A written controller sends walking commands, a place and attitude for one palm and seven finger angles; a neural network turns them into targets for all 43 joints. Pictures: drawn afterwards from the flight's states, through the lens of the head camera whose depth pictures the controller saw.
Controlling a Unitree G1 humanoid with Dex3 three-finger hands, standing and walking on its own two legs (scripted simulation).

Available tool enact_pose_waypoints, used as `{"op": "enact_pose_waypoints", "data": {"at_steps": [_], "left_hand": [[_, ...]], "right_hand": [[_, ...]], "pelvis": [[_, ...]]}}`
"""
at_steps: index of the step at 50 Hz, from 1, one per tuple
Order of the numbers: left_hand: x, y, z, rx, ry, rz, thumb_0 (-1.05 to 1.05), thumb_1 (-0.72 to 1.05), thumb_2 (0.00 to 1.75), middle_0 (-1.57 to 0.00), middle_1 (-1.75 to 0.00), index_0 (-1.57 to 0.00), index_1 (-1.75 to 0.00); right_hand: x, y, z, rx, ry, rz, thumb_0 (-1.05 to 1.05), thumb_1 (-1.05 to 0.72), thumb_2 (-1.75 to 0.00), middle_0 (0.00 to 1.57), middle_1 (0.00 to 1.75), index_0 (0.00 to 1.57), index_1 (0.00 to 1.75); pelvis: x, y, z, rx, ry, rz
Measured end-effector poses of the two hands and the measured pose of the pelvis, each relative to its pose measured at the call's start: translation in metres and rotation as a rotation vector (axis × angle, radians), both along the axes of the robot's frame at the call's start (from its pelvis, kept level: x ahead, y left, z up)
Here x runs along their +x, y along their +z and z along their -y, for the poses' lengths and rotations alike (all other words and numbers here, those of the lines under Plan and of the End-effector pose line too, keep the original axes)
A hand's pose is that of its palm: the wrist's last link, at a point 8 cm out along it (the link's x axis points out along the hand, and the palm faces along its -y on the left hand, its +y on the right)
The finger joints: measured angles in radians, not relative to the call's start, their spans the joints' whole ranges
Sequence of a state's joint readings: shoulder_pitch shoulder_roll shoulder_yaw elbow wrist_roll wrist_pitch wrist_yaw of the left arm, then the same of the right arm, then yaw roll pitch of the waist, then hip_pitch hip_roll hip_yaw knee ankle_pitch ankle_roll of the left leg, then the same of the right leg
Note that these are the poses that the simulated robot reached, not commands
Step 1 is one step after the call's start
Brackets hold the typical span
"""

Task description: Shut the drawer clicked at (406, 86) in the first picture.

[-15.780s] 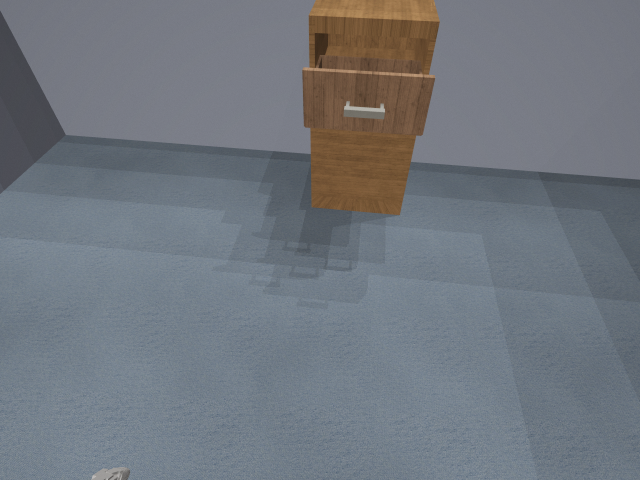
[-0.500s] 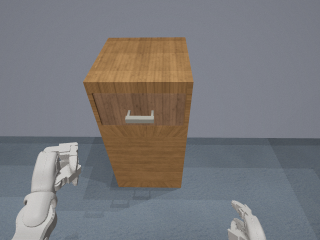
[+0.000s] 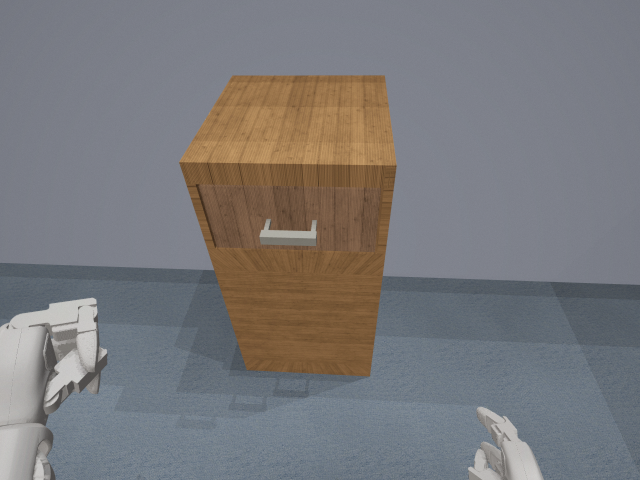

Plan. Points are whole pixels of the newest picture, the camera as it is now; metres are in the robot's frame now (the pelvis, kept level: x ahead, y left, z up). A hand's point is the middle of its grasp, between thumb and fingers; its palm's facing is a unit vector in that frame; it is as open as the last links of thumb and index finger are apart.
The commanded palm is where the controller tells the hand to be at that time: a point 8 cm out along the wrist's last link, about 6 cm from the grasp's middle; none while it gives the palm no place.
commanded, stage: step back with the hand held close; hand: left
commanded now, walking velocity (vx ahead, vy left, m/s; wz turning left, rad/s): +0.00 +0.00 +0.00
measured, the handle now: (289, 231) +0.62 +0.15 -0.08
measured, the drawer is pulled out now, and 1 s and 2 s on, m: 0.00 0.00 0.00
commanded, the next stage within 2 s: stop stepping back and stand still in 1.46 s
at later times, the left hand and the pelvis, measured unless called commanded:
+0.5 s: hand (92, 352) +0.18 +0.24 +0.15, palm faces +0.28 -0.82 -0.50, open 3.2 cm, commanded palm +0.12 +0.29 +0.17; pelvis -0.02 +0.01 +0.00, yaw -1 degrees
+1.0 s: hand (16, 450) +0.09 +0.26 +0.15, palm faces +0.38 -0.78 -0.50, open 3.2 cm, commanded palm +0.02 +0.30 +0.17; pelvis -0.10 +0.02 -0.02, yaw +2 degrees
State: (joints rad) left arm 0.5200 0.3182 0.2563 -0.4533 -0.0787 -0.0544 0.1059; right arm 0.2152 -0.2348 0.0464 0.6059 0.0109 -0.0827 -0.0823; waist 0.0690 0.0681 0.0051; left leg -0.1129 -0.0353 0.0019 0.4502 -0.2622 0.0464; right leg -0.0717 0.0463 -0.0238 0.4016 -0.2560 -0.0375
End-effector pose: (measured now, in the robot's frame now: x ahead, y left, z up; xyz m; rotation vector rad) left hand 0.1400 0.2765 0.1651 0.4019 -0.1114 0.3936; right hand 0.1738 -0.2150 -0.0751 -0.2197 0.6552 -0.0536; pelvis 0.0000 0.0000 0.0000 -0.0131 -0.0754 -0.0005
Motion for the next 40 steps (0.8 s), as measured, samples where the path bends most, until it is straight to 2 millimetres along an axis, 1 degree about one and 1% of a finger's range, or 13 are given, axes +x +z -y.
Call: {"op": "enact_pose_waypoints", "data": {"at_steps": [3,6,8,10,13,17,21,26,31,36,40], "left_hand": [[0.005,0.009,0.004,0.03,-0.021,0.029,0.01,0.89,0.9,-1.41,-1.6,-1.41,-1.6],[0.011,0.023,0.002,0.1,-0.035,0.07,0.01,0.89,0.9,-1.41,-1.6,-1.41,-1.6],[0.016,0.026,0.0,0.124,-0.046,0.069,0.01,0.89,0.9,-1.41,-1.6,-1.41,-1.6],[0.022,0.022,0.0,0.13,-0.061,0.044,0.01,0.89,0.9,-1.4,-1.6,-1.41,-1.6],[0.027,0.011,0.002,0.121,-0.089,-0.021,0.01,0.89,0.9,-1.4,-1.6,-1.41,-1.6],[0.025,0.001,0.001,0.12,-0.117,-0.086,0.01,0.89,0.9,-1.4,-1.6,-1.4,-1.6],[0.016,0.005,-0.003,0.143,-0.127,-0.078,0.01,0.89,0.9,-1.4,-1.59,-1.4,-1.6],[0.001,0.013,-0.009,0.161,-0.12,-0.021,0.01,0.89,0.9,-1.4,-1.59,-1.4,-1.6],[-0.018,0.012,-0.016,0.154,-0.107,0.009,0.01,0.89,0.9,-1.4,-1.6,-1.4,-1.6],[-0.039,0.008,-0.021,0.162,-0.097,0.02,0.01,0.89,0.9,-1.4,-1.6,-1.41,-1.6],[-0.055,0.005,-0.023,0.182,-0.087,0.035,0.01,0.89,0.9,-1.4,-1.6,-1.41,-1.6]], "right_hand": [[0.0,0.001,0.004,-0.001,-0.007,0.008,0.01,-0.91,-0.89,0.2,0.3,0.21,0.3],[0.0,0.001,0.01,0.001,-0.029,-0.007,0.01,-0.91,-0.89,0.2,0.3,0.21,0.3],[-0.001,-0.001,0.015,0.0,-0.053,-0.027,0.01,-0.91,-0.89,0.2,0.3,0.21,0.3],[-0.004,-0.003,0.021,-0.001,-0.079,-0.053,0.01,-0.91,-0.89,0.2,0.3,0.21,0.3],[-0.012,-0.007,0.028,-0.008,-0.119,-0.098,0.01,-0.91,-0.89,0.2,0.3,0.21,0.3],[-0.023,-0.009,0.032,-0.024,-0.155,-0.15,0.01,-0.91,-0.89,0.2,0.3,0.2,0.3],[-0.03,-0.006,0.031,-0.042,-0.164,-0.164,0.01,-0.91,-0.89,0.2,0.3,0.2,0.3],[-0.034,0.0,0.023,-0.045,-0.16,-0.127,0.01,-0.91,-0.89,0.2,0.3,0.2,0.3],[-0.041,0.005,0.012,-0.036,-0.145,-0.075,0.01,-0.91,-0.89,0.2,0.3,0.2,0.3],[-0.057,0.006,0.003,-0.037,-0.125,-0.046,0.01,-0.91,-0.89,0.2,0.3,0.21,0.3],[-0.074,0.002,0.001,-0.049,-0.11,-0.048,0.01,-0.91,-0.89,0.2,0.3,0.21,0.3]], "pelvis": [[0.003,0.0,0.002,-0.002,-0.004,-0.003],[0.005,0.0,0.003,-0.008,-0.007,-0.028],[0.004,0.001,0.002,-0.01,-0.01,-0.047],[0.004,0.002,0.0,-0.007,-0.013,-0.064],[0.002,0.002,-0.002,-0.002,-0.017,-0.087],[-0.002,0.002,-0.004,0.003,-0.02,-0.107],[-0.008,0.001,-0.006,0.003,-0.02,-0.113],[-0.02,-0.001,-0.01,-0.001,-0.019,-0.107],[-0.037,-0.002,-0.016,-0.005,-0.017,-0.098],[-0.056,-0.005,-0.02,-0.008,-0.016,-0.09],[-0.069,-0.009,-0.021,-0.01,-0.013,-0.084]]}}
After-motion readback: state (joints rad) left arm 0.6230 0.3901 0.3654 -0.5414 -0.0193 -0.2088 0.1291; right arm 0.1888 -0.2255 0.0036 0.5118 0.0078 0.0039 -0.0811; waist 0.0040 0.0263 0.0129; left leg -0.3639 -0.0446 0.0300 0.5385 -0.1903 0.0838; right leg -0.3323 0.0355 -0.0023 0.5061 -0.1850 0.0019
